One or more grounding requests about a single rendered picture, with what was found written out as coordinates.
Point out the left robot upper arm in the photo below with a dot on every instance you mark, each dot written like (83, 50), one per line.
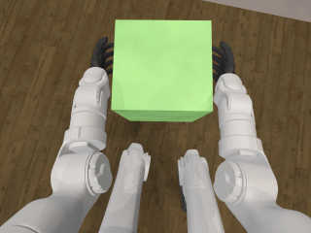
(77, 179)

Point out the robot left forearm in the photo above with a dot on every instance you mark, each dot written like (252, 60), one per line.
(88, 116)

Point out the robot thigh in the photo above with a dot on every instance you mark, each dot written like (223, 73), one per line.
(203, 215)
(122, 212)

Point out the robot left thigh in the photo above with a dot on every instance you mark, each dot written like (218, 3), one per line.
(122, 212)

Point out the left robot hand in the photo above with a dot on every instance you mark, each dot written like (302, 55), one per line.
(99, 55)

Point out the robot right forearm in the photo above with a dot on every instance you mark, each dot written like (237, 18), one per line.
(237, 124)

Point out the robot right thigh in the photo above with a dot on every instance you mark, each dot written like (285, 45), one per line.
(203, 215)

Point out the right robot hand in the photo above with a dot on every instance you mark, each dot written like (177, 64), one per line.
(226, 61)

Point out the right robot upper arm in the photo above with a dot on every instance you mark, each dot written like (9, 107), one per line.
(250, 192)

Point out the carton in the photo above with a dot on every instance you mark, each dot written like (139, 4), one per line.
(162, 70)

